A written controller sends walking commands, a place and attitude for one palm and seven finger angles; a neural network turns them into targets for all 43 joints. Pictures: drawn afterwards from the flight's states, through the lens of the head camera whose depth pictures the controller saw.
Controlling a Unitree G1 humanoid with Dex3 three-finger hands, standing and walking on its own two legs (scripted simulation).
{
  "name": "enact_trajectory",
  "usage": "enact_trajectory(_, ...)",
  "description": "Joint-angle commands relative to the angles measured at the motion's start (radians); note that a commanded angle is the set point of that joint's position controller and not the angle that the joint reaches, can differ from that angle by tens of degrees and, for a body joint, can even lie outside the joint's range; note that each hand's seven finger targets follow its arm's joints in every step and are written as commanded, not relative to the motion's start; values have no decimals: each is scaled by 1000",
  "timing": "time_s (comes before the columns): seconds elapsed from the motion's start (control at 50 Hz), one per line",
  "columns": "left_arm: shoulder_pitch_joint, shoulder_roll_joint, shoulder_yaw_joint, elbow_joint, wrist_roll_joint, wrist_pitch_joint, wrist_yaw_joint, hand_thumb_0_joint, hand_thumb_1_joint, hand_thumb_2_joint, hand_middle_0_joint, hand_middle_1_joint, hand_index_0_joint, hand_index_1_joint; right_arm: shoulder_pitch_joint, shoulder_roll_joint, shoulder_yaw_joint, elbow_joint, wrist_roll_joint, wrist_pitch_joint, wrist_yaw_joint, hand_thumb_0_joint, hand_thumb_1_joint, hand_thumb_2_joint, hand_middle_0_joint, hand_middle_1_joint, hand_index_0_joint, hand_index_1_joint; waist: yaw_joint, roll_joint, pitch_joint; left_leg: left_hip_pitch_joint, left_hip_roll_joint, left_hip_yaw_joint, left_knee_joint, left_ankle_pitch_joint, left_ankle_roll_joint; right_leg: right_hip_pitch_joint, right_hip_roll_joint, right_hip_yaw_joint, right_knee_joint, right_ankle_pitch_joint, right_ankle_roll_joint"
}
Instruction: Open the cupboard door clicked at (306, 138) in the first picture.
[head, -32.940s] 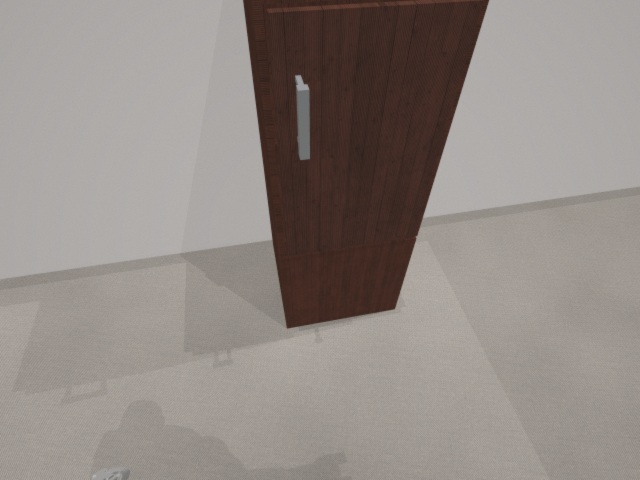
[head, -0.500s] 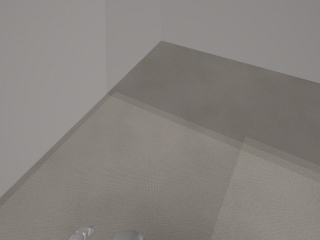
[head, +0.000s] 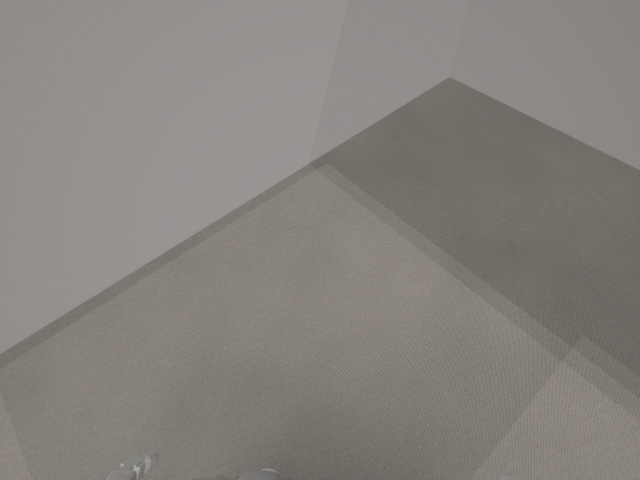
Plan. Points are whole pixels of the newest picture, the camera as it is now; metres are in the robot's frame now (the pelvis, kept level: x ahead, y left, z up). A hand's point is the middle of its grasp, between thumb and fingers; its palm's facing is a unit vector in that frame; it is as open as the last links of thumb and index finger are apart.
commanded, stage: turn to face it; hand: left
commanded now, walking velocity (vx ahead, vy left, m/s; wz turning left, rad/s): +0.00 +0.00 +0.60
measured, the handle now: out of the picture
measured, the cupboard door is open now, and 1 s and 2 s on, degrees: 50 50 50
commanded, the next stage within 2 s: none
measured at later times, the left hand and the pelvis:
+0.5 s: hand out of the picture -0.01 +0.21 -0.17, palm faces +0.36 -0.90 -0.25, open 7.3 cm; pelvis +0.00 -0.01 +0.00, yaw +20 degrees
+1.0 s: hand out of the picture -0.05 +0.16 -0.17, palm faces +0.62 -0.75 -0.21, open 7.4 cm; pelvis +0.02 -0.03 +0.00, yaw +39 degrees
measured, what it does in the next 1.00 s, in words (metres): steps on the spot, turning left: left foot, then right foot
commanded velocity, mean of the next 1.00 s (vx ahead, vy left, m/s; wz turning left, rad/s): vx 0.00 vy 0.00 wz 0.60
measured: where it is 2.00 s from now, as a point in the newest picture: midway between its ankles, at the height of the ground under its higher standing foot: outside the picture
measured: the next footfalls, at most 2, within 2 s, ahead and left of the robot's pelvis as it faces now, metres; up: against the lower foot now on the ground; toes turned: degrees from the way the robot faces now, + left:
left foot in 0.38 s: +0.01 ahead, +0.11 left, +0.00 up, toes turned +21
right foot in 0.68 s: +0.11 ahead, -0.14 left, +0.00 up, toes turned +23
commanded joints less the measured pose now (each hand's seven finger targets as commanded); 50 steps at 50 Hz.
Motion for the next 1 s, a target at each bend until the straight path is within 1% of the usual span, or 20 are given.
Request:
enact_trajectory(0.0,143,240,44,-46,12,-33,27,0,900,900,-200,-300,-200,-300,-89,-107,-39,-138,1,-16,11,0,-900,-900,200,300,200,300,70,-330,-113,-243,-37,8,499,-369,7,180,-450,394,-395,205,-215)
enact_trajectory(0.06,20,123,19,-71,5,-37,36,0,900,900,-200,-300,-200,-300,-60,-79,-36,-77,2,2,18,0,-900,-900,200,300,200,300,-9,-262,-83,-238,23,22,655,-202,-18,161,-289,134,-297,457,-172)
enact_trajectory(0.1,29,112,17,-72,8,-42,36,0,900,900,-200,-300,-200,-300,-59,-55,-27,-66,6,7,24,0,-900,-900,200,300,200,300,-7,-238,-91,-197,23,69,546,-186,-31,189,-270,39,-279,552,-159)
enact_trajectory(0.24,104,162,41,-26,16,-42,34,0,900,900,-200,-300,-200,-300,-102,-23,-11,-80,13,-8,29,0,-900,-900,200,300,200,300,43,-231,-125,-73,11,151,148,-213,-16,300,-326,-15,-211,640,-173)
enact_trajectory(0.3,82,167,49,-23,2,-36,23,0,900,900,-200,-300,-200,-300,-22,-55,-17,-64,7,-17,23,0,-900,-900,200,300,200,300,-4,-175,-145,120,-4,169,-90,-19,5,202,-303,-94,-91,549,-103)
enact_trajectory(0.32,66,142,47,-36,-4,-31,19,0,900,900,-200,-300,-200,-300,49,-117,-33,-49,3,-26,20,0,-900,-900,200,300,200,300,-47,-37,-190,283,84,64,-191,148,46,73,-267,-139,59,417,-49)
enact_trajectory(0.34,49,77,28,-76,-8,-27,10,0,900,900,-200,-300,-200,-300,109,-225,-62,-50,-6,-30,13,0,-900,-900,200,300,200,300,-79,255,-213,435,352,-300,-213,499,182,-210,-115,-161,288,-136,32)
enact_trajectory(0.36,-35,69,16,-119,1,-16,15,0,900,900,-200,-300,-200,-300,177,-269,-70,-26,-6,-21,3,0,-900,-900,200,300,200,300,-117,230,-189,375,444,-359,-233,557,291,-277,-77,-52,437,-308,27)
enact_trajectory(0.44,-27,66,26,-57,2,-2,9,0,900,900,-200,-300,-200,-300,23,-183,-47,-59,-8,-37,-22,0,-900,-900,200,300,200,300,-26,166,-139,210,252,-199,-241,385,202,-235,-62,48,485,-81,22)
enact_trajectory(0.6,55,57,23,-40,-8,-13,10,0,900,900,-200,-300,-200,-300,-27,-190,-57,-64,-7,-21,-15,0,-900,-900,200,300,200,300,13,127,-138,61,165,-216,-171,287,157,110,42,-22,-36,39,5)
enact_trajectory(0.62,99,82,31,-32,-6,-21,15,0,900,900,-200,-300,-200,-300,-49,-176,-55,-74,0,-18,-12,0,-900,-900,200,300,200,300,39,82,-136,-19,127,-195,-124,187,121,220,18,-11,-176,124,-1)
enact_trajectory(0.64,140,159,47,-32,9,-32,24,0,900,900,-200,-300,-200,-300,-49,-121,-50,-90,9,-17,-4,0,-900,-900,200,300,200,300,63,-111,-139,-174,22,-102,36,-34,56,338,-163,180,-336,93,-52)
enact_trajectory(0.66,137,233,57,-36,18,-35,29,0,900,900,-200,-300,-200,-300,-63,-74,-41,-114,10,-19,2,0,-900,-900,200,300,200,300,72,-352,-121,-260,-91,40,310,-339,-3,308,-416,412,-406,179,-176)
enact_trajectory(0.68,110,214,45,-47,10,-35,33,0,900,900,-200,-300,-200,-300,-58,-103,-44,-108,1,-14,5,0,-900,-900,200,300,200,300,55,-287,-119,-236,-33,-13,509,-345,9,215,-435,375,-380,219,-229)
enact_trajectory(0.76,-14,120,19,-78,9,-35,38,0,900,900,-200,-300,-200,-300,-34,-63,-31,-61,6,6,21,0,-900,-900,200,300,200,300,-17,-252,-89,-184,21,54,547,-208,-25,176,-276,53,-287,489,-170)
enact_trajectory(0.86,68,175,40,-44,15,-36,33,0,900,900,-200,-300,-200,-300,-91,-28,-13,-76,12,-6,31,0,-900,-900,200,300,200,300,37,-225,-102,-77,0,150,191,-208,-21,253,-307,-12,-217,591,-167)
enact_trajectory(0.92,70,182,47,-34,4,-32,23,0,900,900,-200,-300,-200,-300,-19,-59,-16,-62,8,-20,25,0,-900,-900,200,300,200,300,0,-188,-141,95,-21,166,-73,-32,-1,210,-289,-71,-85,564,-103)
enact_trajectory(0.94,59,164,43,-41,-2,-28,18,0,900,900,-200,-300,-200,-300,34,-102,-30,-54,5,-26,25,0,-900,-900,200,300,200,300,-33,-84,-177,245,30,99,-176,117,24,106,-264,-103,42,469,-55)
enact_trajectory(0.96,54,97,33,-80,-9,-21,11,0,900,900,-200,-300,-200,-300,114,-225,-60,-48,-6,-35,17,0,-900,-900,200,300,200,300,-75,219,-218,402,302,-271,-207,449,157,-160,-125,-152,272,-24,26)
enact_trajectory(0.98,-23,72,14,-123,-1,-15,14,0,900,900,-200,-300,-200,-300,185,-280,-73,-26,-6,-27,6,0,-900,-900,200,300,200,300,-112,258,-210,389,429,-389,-227,622,284,-267,-70,-54,433,-323,30)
